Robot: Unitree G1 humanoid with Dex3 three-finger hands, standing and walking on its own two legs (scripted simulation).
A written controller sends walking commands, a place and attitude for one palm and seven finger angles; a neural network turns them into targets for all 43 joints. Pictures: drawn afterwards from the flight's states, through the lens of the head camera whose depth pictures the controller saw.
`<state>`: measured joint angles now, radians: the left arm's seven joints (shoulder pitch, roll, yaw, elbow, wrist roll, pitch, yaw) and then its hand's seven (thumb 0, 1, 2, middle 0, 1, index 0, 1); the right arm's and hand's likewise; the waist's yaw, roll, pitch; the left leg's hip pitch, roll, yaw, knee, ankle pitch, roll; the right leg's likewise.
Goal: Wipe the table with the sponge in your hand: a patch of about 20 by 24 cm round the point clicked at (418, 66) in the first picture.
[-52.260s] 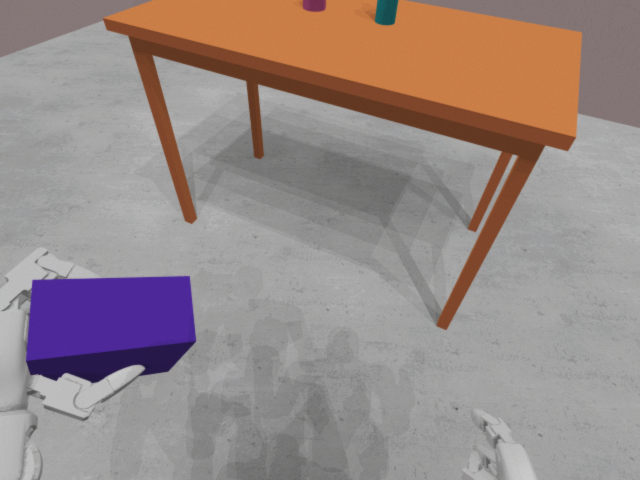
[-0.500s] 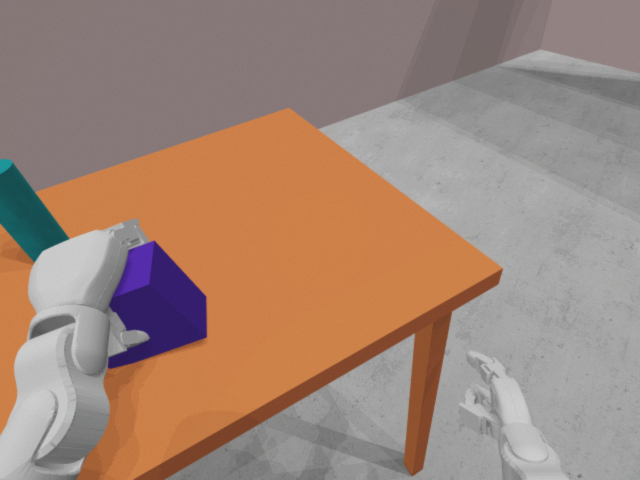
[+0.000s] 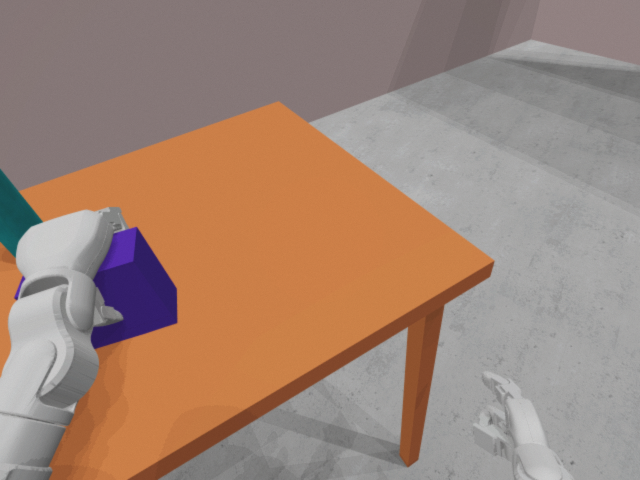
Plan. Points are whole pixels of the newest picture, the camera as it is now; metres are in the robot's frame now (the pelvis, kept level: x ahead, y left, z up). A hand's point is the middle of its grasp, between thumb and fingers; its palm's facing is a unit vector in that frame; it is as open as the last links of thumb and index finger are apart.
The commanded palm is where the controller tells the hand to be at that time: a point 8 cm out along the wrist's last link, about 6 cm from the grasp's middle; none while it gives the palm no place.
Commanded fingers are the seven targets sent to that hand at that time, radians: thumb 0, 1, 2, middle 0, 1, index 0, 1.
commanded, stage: wipe forward along the first lane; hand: left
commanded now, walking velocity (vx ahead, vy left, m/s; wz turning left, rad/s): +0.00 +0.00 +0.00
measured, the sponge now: (115, 302) +0.27 +0.31 +0.12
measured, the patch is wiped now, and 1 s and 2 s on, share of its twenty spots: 0.40 0.40 0.40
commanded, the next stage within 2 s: slide across to the middle lane in 1.04 s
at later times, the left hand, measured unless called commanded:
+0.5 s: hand (94, 249) +0.32 +0.34 +0.17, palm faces +0.02 +0.00 -1.00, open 10.5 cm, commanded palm +0.29 +0.33 +0.19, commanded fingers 0.00 0.10 1.30 -1.20 -1.60 -1.20 -1.60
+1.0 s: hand (96, 225) +0.36 +0.36 +0.17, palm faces -0.04 +0.01 -1.00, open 10.5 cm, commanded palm +0.34 +0.35 +0.19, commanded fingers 0.00 0.10 1.30 -1.20 -1.60 -1.20 -1.60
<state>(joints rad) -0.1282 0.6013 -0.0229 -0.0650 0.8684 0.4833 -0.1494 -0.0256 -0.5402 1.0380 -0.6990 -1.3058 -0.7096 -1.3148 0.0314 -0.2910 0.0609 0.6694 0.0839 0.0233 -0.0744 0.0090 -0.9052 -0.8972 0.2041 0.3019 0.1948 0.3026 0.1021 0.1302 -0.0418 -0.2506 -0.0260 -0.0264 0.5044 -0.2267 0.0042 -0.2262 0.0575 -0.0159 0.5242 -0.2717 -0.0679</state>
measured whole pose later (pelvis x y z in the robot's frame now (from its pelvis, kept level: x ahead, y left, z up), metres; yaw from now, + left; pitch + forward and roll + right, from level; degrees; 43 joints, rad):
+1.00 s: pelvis +0.00 +0.02 +0.00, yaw +1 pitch +3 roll -1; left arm -0.55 0.67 0.00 0.52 0.94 0.28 -0.17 0.00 -0.55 1.04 -0.71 -1.30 -0.71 -1.32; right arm 0.16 -0.31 0.04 0.68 0.10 0.09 -0.07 0.01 -0.91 -0.90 0.20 0.30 0.20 0.30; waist 0.04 0.10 -0.06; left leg -0.36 -0.04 -0.04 0.53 -0.23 0.03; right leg -0.31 0.05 -0.03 0.51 -0.26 -0.05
